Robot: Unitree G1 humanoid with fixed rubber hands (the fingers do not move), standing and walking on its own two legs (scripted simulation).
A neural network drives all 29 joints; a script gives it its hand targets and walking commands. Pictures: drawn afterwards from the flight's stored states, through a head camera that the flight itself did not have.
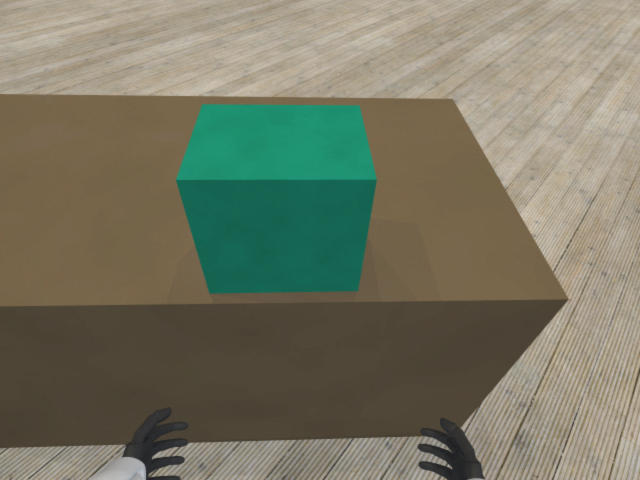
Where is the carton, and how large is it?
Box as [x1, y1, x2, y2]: [176, 104, 376, 293]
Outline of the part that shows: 202,104 176,181 209,293 357,290 376,181 359,105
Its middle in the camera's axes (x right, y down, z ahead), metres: -0.06 -0.07 +0.65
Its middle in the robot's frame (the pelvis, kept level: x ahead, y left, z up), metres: +0.53 +0.11 +0.05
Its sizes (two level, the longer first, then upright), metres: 0.255 0.199 0.240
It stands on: a pedestal, 0.71 m high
